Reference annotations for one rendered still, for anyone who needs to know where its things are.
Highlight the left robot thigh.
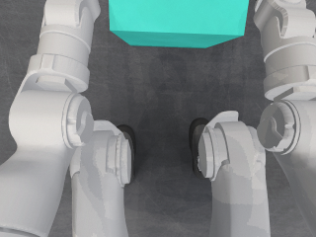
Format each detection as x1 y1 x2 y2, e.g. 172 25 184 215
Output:
71 130 131 237

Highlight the robot left upper arm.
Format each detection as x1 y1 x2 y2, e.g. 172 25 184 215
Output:
0 89 95 237

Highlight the robot right upper arm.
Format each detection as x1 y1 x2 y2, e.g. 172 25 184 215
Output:
257 99 316 237

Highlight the robot right forearm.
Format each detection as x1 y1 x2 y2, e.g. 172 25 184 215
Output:
253 0 316 102

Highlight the carton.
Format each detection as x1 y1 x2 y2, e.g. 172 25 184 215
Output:
109 0 249 48

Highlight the robot left forearm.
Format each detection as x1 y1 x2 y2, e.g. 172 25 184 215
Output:
8 0 101 136

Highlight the left robot foot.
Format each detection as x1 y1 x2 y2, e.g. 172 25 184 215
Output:
117 124 136 187

